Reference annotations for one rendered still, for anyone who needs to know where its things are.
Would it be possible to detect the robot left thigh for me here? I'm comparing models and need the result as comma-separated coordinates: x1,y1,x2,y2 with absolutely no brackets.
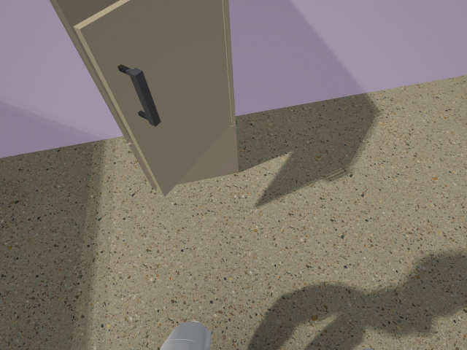
160,322,212,350

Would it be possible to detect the cupboard door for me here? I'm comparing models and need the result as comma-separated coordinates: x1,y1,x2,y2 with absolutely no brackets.
73,0,231,197

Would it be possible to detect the handle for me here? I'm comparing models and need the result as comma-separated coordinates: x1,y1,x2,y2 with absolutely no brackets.
118,64,161,127

